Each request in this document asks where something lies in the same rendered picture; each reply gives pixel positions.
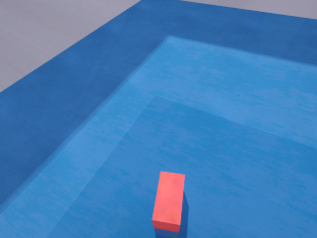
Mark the carton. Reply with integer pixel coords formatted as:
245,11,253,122
152,171,185,233

